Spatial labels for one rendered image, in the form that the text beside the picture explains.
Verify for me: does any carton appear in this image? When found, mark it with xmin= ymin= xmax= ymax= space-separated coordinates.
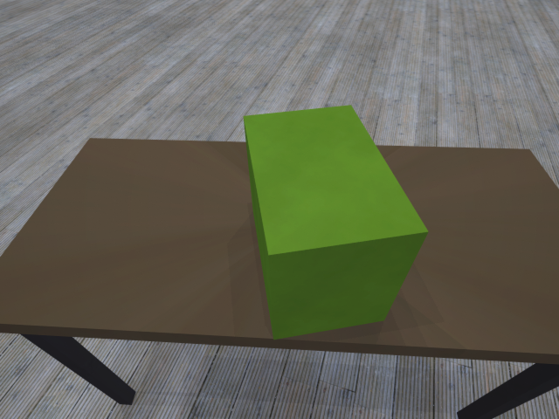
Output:
xmin=244 ymin=105 xmax=429 ymax=340

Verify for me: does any table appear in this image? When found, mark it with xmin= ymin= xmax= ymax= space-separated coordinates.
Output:
xmin=0 ymin=138 xmax=559 ymax=419

